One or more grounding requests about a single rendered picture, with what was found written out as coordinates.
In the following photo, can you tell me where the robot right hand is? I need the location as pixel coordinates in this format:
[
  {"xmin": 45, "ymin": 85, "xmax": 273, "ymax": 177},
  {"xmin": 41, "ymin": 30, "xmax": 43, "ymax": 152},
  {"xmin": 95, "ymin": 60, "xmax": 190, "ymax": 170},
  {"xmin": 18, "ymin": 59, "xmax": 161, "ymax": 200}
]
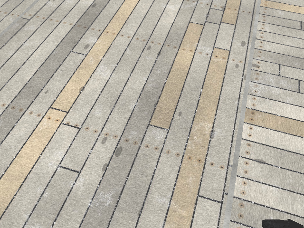
[{"xmin": 261, "ymin": 218, "xmax": 304, "ymax": 228}]

